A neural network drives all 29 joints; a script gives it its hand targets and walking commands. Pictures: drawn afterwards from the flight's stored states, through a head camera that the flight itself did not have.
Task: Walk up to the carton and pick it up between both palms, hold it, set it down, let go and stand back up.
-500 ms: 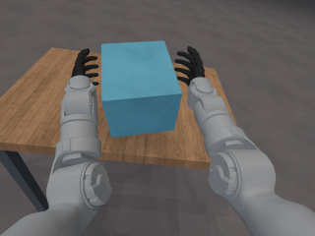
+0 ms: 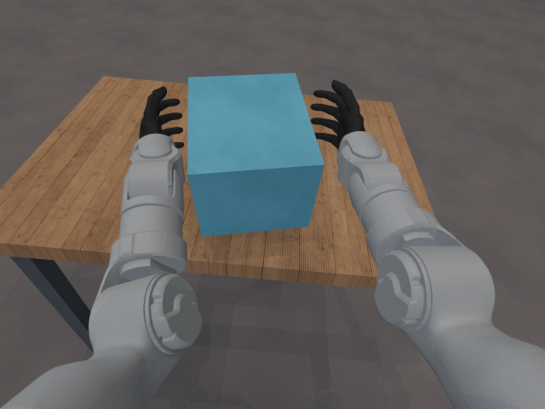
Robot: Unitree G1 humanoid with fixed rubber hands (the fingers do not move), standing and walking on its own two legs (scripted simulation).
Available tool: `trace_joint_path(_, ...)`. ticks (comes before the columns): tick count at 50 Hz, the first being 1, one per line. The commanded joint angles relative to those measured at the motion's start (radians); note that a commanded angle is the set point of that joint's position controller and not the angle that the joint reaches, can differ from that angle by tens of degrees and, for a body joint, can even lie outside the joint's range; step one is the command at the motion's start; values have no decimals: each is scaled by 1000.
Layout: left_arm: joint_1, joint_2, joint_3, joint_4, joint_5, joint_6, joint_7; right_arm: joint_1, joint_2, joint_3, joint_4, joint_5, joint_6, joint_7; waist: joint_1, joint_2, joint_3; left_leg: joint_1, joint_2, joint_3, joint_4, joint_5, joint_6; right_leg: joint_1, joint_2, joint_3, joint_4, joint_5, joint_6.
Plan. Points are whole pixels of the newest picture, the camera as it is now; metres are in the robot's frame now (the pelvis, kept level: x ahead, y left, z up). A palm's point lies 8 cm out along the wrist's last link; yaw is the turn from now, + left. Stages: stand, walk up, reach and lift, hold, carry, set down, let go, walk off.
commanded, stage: set down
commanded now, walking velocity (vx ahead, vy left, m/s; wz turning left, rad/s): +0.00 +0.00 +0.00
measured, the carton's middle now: (249, 153) +0.48 +0.13 +0.12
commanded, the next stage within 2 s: none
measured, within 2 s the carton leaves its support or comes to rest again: rests again in 1.10 s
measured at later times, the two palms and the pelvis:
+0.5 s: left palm (163, 154) +0.40 +0.24 +0.16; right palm (342, 151) +0.47 -0.02 +0.16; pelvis +0.01 +0.00 +0.00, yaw +0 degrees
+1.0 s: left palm (153, 160) +0.40 +0.26 +0.15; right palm (331, 144) +0.48 +0.00 +0.17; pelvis +0.01 +0.00 +0.00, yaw +1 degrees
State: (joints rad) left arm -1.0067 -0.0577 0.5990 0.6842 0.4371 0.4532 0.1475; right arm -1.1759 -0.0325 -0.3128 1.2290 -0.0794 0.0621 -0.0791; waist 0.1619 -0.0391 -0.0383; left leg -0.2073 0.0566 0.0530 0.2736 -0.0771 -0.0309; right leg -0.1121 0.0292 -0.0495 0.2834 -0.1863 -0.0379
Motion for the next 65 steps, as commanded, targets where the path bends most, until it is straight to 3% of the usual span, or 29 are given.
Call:
trace_joint_path(1,-713,-352,-255,-41,-102,-114,-156,-676,444,93,-128,-28,-39,137,11,11,-570,210,-69,90,51,288,22,108,-15,-19,-18,219,81)
trace_joint_path(10,-734,-423,-323,-33,-114,-161,-133,-662,417,-44,-108,-141,-86,136,-41,118,-668,360,-51,76,114,446,-45,-36,6,-63,-40,187,47)
trace_joint_path(15,-699,-438,-323,-38,-95,-162,-113,-655,389,-67,-73,-161,-106,150,-25,140,-698,426,-39,64,146,551,-61,-101,16,-82,-46,178,31)
trace_joint_path(22,-672,-409,-261,-20,-68,-162,-98,-684,379,-26,-52,-137,-112,176,45,91,-704,378,-40,72,151,607,-35,-94,20,-76,-37,202,34)
trace_joint_path(29,-679,-363,-183,38,-58,-206,-108,-696,439,27,-57,-130,-108,183,92,-11,-721,202,-58,99,110,500,18,43,-2,-38,1,316,69)
trace_joint_path(33,-685,-339,-148,78,-53,-240,-123,-672,476,28,-42,-150,-104,181,88,-55,-710,69,-68,111,66,383,39,163,-29,-12,34,410,94)
trace_joint_path(38,-678,-335,-132,108,-44,-259,-134,-636,480,-19,-7,-186,-103,184,68,-47,-675,36,-65,112,43,336,36,175,-40,-8,37,412,96)
trace_joint_path(46,-639,-367,-149,74,-20,-240,-114,-575,431,-107,53,-224,-101,199,55,39,-640,230,-45,99,95,501,1,-41,-1,-51,-27,206,49)
trace_joint_path(53,-573,-395,-161,41,2,-217,-93,-557,394,-126,55,-233,-114,209,58,66,-636,327,-38,85,131,594,-4,-142,15,-73,-47,152,30)
trace_joint_path(65,-526,-364,-88,82,29,-237,-103,-556,419,-83,2,-248,-112,224,90,-32,-619,163,-55,108,86,482,48,-15,-6,-40,-20,207,59)
